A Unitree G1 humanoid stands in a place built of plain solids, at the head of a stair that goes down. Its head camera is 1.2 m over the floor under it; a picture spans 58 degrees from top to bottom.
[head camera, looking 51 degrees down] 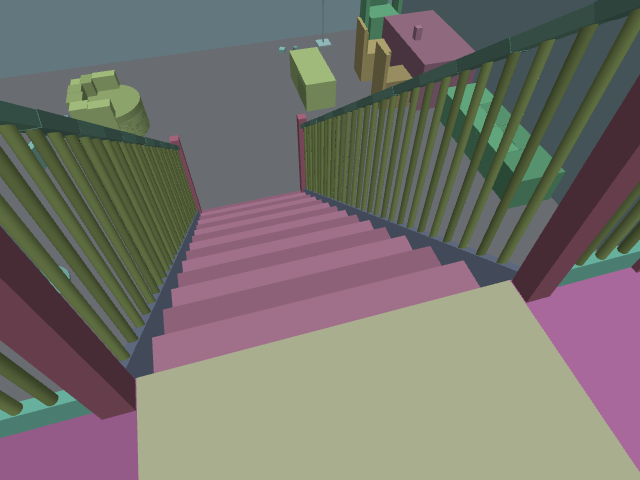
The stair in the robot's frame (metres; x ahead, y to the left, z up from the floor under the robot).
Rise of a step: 0.18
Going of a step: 0.22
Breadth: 1.20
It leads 16 degrees to the left of straight ahead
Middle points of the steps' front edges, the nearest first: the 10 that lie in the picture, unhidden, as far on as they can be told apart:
0.63 -0.05 0.00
0.85 0.01 -0.18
1.06 0.07 -0.36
1.27 0.13 -0.54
1.49 0.19 -0.72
1.70 0.25 -0.90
1.92 0.32 -1.08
2.13 0.38 -1.26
2.34 0.44 -1.44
2.56 0.50 -1.62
